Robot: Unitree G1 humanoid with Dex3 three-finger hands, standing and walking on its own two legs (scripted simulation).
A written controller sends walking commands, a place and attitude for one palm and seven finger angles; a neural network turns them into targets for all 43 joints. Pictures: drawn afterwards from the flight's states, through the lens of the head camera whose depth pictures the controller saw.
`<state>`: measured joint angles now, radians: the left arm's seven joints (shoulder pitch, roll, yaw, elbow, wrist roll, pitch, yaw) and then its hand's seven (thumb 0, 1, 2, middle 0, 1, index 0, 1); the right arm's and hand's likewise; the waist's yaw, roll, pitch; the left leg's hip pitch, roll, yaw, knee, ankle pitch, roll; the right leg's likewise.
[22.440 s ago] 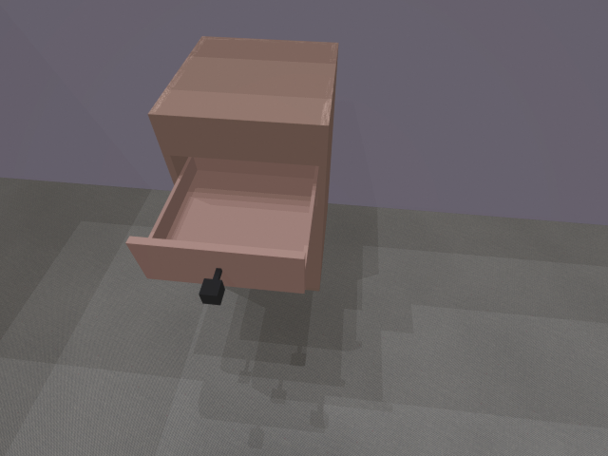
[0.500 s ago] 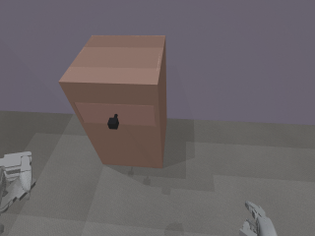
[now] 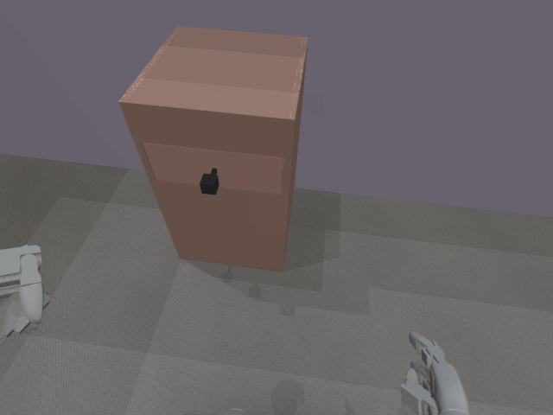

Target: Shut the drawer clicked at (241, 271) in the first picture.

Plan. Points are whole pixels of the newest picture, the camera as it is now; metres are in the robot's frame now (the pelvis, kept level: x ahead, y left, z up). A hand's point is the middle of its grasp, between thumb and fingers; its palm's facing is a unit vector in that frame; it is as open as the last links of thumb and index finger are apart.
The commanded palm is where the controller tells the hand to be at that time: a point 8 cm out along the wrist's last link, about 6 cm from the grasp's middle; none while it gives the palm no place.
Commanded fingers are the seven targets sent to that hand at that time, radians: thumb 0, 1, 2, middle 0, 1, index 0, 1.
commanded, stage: step back with the hand held close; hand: left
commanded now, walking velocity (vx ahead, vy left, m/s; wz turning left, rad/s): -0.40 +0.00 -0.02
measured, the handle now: (211, 179) +0.72 +0.23 -0.21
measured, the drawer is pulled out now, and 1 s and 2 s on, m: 0.00 0.00 0.00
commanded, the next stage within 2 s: stop stepping back and stand still in 0.52 s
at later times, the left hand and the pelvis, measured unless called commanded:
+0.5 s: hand (43, 327) +0.16 +0.22 +0.18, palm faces +0.26 -0.81 -0.52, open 3.2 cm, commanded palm +0.09 +0.27 +0.19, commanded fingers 0.00 0.90 0.90 -1.40 -1.60 -1.40 -1.60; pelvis -0.06 +0.00 +0.00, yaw -3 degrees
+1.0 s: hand out of the picture +0.02 +0.22 +0.17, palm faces +0.38 -0.84 -0.38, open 3.2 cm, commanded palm -0.03 +0.26 +0.19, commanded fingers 0.00 0.90 0.90 -1.40 -1.60 -1.40 -1.60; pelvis -0.16 -0.01 +0.01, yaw +0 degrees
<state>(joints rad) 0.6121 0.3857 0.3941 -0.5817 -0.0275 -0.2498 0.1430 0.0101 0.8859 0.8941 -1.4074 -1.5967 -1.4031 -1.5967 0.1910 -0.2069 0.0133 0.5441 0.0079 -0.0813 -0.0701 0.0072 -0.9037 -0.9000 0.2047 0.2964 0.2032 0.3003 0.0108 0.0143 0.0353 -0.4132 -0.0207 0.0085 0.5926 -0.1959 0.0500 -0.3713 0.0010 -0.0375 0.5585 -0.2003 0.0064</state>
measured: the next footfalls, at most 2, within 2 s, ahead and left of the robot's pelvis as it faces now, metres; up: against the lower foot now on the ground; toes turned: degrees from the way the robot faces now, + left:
right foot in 0.50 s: -0.15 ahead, -0.11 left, +0.00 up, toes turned -4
left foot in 0.68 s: +0.01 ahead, +0.07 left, +0.00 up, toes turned -2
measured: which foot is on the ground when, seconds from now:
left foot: down 0.00-0.56, up 0.58-0.66, down 0.68-0.84, up 0.86-1.00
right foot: down 0.00-0.22, up 0.24-0.48, down 0.50-1.00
